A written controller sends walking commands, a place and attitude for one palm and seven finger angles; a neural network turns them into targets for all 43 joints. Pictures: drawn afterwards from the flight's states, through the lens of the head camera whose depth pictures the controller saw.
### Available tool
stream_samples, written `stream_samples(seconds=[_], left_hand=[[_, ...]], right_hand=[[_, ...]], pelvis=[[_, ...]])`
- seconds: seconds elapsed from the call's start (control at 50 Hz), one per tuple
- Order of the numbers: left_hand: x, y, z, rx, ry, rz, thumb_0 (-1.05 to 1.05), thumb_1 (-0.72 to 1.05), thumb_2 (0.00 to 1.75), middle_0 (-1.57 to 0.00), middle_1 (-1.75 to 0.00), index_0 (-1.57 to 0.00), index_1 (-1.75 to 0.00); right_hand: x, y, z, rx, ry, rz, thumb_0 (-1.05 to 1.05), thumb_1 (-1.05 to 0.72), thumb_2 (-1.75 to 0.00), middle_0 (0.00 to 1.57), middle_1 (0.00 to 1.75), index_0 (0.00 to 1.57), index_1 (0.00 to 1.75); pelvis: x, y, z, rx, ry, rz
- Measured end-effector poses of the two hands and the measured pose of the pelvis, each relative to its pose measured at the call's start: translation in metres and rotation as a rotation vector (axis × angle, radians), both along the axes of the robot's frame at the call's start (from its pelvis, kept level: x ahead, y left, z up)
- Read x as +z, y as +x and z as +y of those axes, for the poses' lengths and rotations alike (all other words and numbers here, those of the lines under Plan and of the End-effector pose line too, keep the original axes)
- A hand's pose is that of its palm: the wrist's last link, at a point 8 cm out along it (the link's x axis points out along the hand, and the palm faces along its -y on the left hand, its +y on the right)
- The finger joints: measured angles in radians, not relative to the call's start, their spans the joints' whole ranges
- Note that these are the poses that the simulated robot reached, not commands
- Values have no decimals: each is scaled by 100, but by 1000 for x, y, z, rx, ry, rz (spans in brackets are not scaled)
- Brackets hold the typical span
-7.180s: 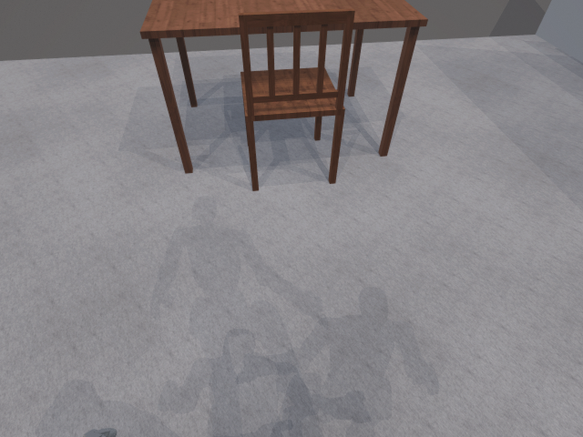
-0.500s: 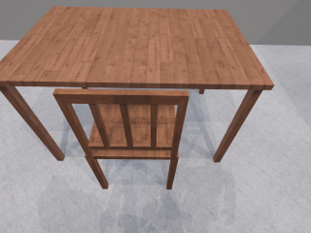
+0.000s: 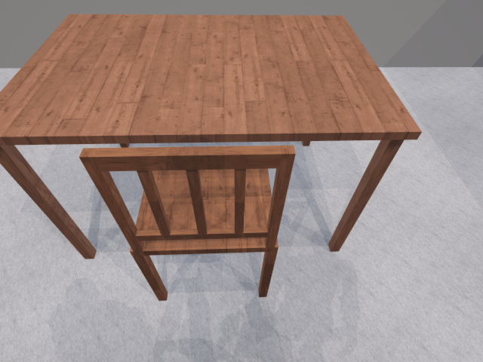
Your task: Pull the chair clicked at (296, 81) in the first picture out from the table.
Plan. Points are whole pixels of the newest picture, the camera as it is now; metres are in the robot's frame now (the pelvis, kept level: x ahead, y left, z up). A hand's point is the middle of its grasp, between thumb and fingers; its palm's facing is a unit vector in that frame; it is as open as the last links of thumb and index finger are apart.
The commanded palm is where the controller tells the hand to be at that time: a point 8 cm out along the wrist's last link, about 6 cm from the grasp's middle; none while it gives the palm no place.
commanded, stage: look again from close up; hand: left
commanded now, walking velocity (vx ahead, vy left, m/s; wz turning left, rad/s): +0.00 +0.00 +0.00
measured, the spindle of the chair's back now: (198, 203) +0.48 +0.14 -0.11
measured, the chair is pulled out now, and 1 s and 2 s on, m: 0.00 0.00 0.00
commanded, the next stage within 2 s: shuffle to correct the standing spot in 1.10 s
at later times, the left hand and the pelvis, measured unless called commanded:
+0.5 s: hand out of the picture +0.01 +0.13 -0.17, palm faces +0.03 -0.98 -0.20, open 7.3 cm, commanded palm none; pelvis +0.01 -0.04 +0.00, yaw +0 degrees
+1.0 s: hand out of the picture -0.02 +0.10 -0.17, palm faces +0.05 -0.98 -0.17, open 7.4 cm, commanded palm none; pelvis -0.01 -0.06 +0.01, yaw +1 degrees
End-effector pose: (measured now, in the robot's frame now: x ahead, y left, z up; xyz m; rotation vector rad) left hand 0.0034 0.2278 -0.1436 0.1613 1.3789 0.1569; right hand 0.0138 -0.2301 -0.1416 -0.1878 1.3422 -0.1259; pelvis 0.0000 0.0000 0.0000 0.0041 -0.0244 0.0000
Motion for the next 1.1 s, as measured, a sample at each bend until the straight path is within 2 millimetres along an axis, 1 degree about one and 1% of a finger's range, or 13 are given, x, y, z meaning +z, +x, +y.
stream_samples(seconds=[0.1,0.2,0.3,0.46,0.58,0.72,0.92,1.1], left_hand=[[0,1,-9,1,-7,14,0,90,89,-20,-30,-20,-30],[0,3,-19,6,-9,19,0,90,89,-20,-30,-20,-30],[1,3,-28,11,-6,21,0,91,89,-20,-30,-20,-30],[3,1,-42,19,-4,19,0,91,89,-20,-30,-20,-30],[4,-4,-52,23,-7,19,0,91,89,-20,-30,-20,-30],[4,-12,-62,31,-16,21,1,91,89,-20,-30,-20,-30],[3,-24,-73,37,-33,27,0,91,89,-20,-30,-20,-30],[3,-33,-77,42,-42,36,0,91,89,-20,-30,-20,-30]], right_hand=[[-2,-10,-1,-19,11,38,0,-91,-90,20,29,20,29],[-4,-14,-3,-30,24,56,0,-91,-90,20,29,20,29],[-5,-12,-7,-37,34,55,0,-91,-90,20,29,20,29],[-4,-6,-23,-37,28,43,0,-91,-90,20,29,20,29],[-3,-3,-35,-33,24,33,0,-91,-90,20,29,19,29],[-1,-5,-43,-26,24,35,0,-91,-90,20,29,19,29],[1,-16,-45,-27,28,48,0,-91,-90,20,29,19,29],[2,-30,-39,-36,42,67,0,-91,-90,20,29,19,29]], pelvis=[[0,3,-5,-1,1,1],[1,6,-12,-1,2,3],[1,8,-21,1,3,4],[3,8,-34,3,3,3],[4,7,-43,5,2,2],[6,3,-51,10,1,3],[7,-3,-57,13,-1,-1],[7,-8,-58,12,-1,-2]])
